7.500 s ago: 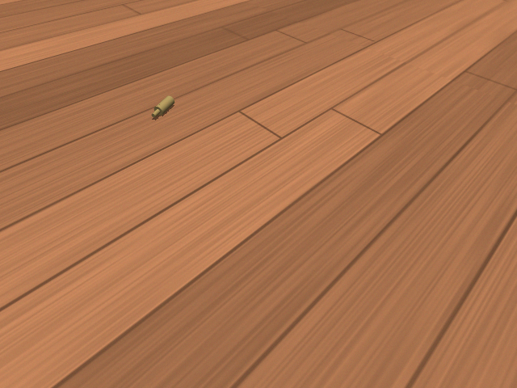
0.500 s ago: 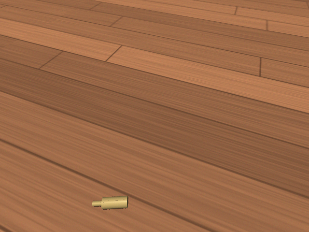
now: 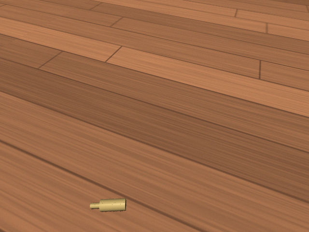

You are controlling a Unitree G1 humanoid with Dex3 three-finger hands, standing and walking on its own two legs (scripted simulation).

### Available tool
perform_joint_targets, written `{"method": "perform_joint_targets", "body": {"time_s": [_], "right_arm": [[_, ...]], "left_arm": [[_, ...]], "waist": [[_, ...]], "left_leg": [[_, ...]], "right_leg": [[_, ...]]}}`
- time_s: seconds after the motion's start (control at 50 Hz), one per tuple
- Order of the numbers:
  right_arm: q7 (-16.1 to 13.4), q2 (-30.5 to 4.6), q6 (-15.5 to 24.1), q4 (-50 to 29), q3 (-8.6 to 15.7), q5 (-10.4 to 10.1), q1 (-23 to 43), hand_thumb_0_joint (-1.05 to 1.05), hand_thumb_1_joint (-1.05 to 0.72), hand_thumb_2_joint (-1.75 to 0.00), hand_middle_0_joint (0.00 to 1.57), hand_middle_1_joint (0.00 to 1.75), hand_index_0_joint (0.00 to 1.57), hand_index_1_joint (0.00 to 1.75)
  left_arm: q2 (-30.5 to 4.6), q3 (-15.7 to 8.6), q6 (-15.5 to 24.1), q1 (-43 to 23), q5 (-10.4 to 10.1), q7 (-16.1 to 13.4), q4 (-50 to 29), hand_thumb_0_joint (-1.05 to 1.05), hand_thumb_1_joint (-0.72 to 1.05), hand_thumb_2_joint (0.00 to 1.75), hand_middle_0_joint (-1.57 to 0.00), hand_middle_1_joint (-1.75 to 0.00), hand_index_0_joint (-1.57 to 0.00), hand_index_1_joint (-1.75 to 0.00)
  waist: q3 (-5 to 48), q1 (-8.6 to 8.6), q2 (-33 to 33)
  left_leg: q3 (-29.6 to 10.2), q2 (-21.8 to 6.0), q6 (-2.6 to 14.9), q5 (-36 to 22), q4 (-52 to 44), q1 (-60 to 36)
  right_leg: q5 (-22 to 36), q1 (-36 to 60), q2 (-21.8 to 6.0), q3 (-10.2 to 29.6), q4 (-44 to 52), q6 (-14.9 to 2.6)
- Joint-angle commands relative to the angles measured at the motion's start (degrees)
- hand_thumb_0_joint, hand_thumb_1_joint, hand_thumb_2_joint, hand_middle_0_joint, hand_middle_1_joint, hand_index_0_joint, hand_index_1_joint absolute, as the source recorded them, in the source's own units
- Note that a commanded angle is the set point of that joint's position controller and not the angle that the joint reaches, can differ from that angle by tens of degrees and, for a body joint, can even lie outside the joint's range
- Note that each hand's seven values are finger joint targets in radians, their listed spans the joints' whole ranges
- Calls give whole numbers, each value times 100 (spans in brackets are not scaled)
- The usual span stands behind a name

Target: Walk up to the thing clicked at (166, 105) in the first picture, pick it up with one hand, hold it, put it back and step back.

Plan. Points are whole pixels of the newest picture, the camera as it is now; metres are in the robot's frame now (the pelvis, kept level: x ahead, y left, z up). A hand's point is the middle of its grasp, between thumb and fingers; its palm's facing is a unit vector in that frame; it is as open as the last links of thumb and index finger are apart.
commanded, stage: stand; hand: left
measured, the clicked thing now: (108, 204) +0.42 +0.26 -0.75
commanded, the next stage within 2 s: none
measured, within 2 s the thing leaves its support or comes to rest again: neither
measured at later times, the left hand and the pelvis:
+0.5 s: hand out of the picture +0.07 +0.25 -0.16, palm faces -0.01 -0.94 -0.34, open 7.4 cm; pelvis +0.00 +0.00 +0.00, yaw +0 degrees
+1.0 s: hand out of the picture +0.08 +0.25 -0.16, palm faces -0.02 -0.94 -0.34, open 7.4 cm; pelvis +0.01 +0.00 +0.00, yaw +1 degrees
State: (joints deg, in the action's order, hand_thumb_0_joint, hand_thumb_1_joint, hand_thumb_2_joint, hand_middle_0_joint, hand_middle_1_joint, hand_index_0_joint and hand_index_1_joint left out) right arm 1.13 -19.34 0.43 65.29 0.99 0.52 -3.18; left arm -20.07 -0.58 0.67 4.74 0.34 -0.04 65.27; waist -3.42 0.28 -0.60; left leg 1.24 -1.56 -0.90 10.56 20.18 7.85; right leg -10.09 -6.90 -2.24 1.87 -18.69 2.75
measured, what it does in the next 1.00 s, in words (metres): stands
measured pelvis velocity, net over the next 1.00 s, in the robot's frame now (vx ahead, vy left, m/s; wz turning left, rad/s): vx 0.01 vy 0.00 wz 0.01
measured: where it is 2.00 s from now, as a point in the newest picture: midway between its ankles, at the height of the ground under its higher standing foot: outside the picture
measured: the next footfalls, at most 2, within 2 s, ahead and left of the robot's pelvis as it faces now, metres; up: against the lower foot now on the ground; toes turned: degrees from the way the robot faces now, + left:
none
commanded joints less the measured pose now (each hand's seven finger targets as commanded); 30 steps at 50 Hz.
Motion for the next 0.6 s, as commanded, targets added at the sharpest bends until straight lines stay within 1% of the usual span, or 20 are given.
{"method": "perform_joint_targets", "body": {"time_s": [0.0,0.06,0.12,0.16,0.2,0.24,0.3,0.32,0.34,0.36,0.38,0.42,0.44,0.46,0.5,0.54,0.56,0.58], "right_arm": [[-126,-1282,117,-384,240,-7,289,0,-90,-90,20,30,20,30],[-120,-1246,116,-381,219,-16,264,0,-90,-90,20,30,20,30],[-111,-1274,110,-393,234,-12,254,0,-90,-90,20,30,20,30],[-120,-1266,101,-401,231,-9,238,0,-90,-90,20,30,20,30],[-110,-1257,108,-428,230,-12,306,0,-90,-90,20,30,20,30],[-114,-1250,112,-412,212,-3,207,0,-90,-90,20,30,20,30],[-122,-1306,118,-403,219,-5,277,0,-90,-90,20,30,20,30],[-115,-1278,110,-414,217,-6,291,0,-90,-90,20,30,20,30],[-112,-1299,107,-389,219,-14,238,0,-90,-90,20,30,20,30],[-105,-1281,101,-394,216,-13,229,0,-90,-90,20,30,20,30],[-104,-1266,103,-381,210,-9,205,0,-90,-90,20,30,20,30],[-112,-1311,106,-390,229,-1,232,0,-90,-90,20,30,20,30],[-107,-1276,102,-374,207,-9,174,0,-90,-90,20,30,20,30],[-115,-1325,107,-371,221,-5,157,0,-90,-90,20,30,20,30],[-110,-1294,117,-360,194,-2,139,0,-90,-90,20,30,20,30],[-111,-1301,118,-374,202,-9,165,0,-90,-90,20,30,20,30],[-110,-1294,109,-355,195,-17,133,0,-90,-90,20,30,20,30],[-116,-1288,111,-361,193,-9,90,0,-90,-90,20,30,20,30]], "left_arm": [[-1206,-246,119,-140,22,-57,-367,0,90,90,-20,-30,-20,-30],[-1227,-246,113,-150,24,-44,-368,0,90,90,-20,-30,-20,-30],[-1210,-240,127,-167,33,-49,-395,0,90,90,-20,-30,-20,-30],[-1207,-244,121,-153,42,-45,-395,0,90,90,-20,-30,-20,-30],[-1235,-247,123,-127,35,-43,-399,0,90,90,-20,-30,-20,-30],[-1231,-242,127,-182,30,-40,-416,0,90,90,-20,-30,-20,-30],[-1198,-231,101,-87,30,-28,-386,0,90,90,-20,-30,-20,-30],[-1228,-233,99,-105,36,-33,-393,0,90,90,-20,-30,-20,-30],[-1218,-230,104,-110,32,-32,-385,0,90,90,-20,-30,-20,-30],[-1231,-226,110,-95,36,-30,-390,0,90,90,-20,-30,-20,-30],[-1258,-228,110,-121,28,-30,-394,0,90,90,-20,-30,-20,-30],[-1236,-227,111,-88,38,-33,-397,0,90,90,-20,-30,-20,-30],[-1246,-220,106,-113,25,-33,-392,0,90,90,-20,-30,-20,-30],[-1233,-225,105,-62,33,-30,-397,0,90,90,-20,-30,-20,-30],[-1232,-220,98,-69,20,-23,-396,0,90,90,-20,-30,-20,-30],[-1238,-212,103,-43,31,-29,-400,0,90,90,-20,-30,-20,-30],[-1249,-208,104,-83,24,-37,-392,0,90,90,-20,-30,-20,-30],[-1263,-215,107,-100,25,-37,-405,0,90,90,-20,-30,-20,-30]], "waist": [[703,0,159],[523,10,127],[590,21,82],[516,30,125],[592,1,77],[573,34,87],[508,-27,176],[489,-13,118],[451,-4,88],[503,-3,56],[493,5,14],[526,-7,63],[475,18,74],[555,-8,78],[497,-9,124],[587,-16,64],[526,-2,56],[526,6,41]], "left_leg": [[-492,-622,158,-1096,-283,-393],[-511,-604,141,-726,-387,-265],[-514,-623,159,-809,-329,-309],[-495,-584,151,-618,-360,-219],[-505,-607,162,-758,-347,-352],[-497,-613,158,-785,-359,-245],[-535,-610,151,-611,-421,-223],[-533,-602,139,-574,-421,-254],[-543,-596,144,-411,-431,-211],[-545,-616,178,-417,-410,-230],[-553,-598,148,-484,-433,-240],[-528,-596,165,-560,-380,-278],[-524,-579,151,-514,-410,-201],[-533,-617,174,-585,-392,-275],[-530,-590,151,-534,-431,-193],[-544,-623,172,-699,-382,-294],[-559,-602,157,-750,-404,-244],[-529,-595,165,-677,-402,-216]], "right_leg": [[1074,86,-498,315,220,-258],[748,9,-475,322,289,-262],[780,44,-504,318,304,-264],[746,40,-499,329,368,-264],[783,12,-500,323,305,-280],[830,79,-516,324,313,-279],[664,35,-490,321,326,-294],[550,-24,-468,292,319,-291],[463,-27,-477,316,366,-282],[523,17,-498,317,361,-296],[493,-27,-492,331,356,-295],[623,-22,-505,337,361,-298],[591,8,-508,342,362,-303],[660,56,-517,337,333,-319],[614,72,-509,328,336,-312],[682,51,-508,314,312,-304],[674,52,-492,287,314,-289],[669,62,-518,327,347,-301]]}}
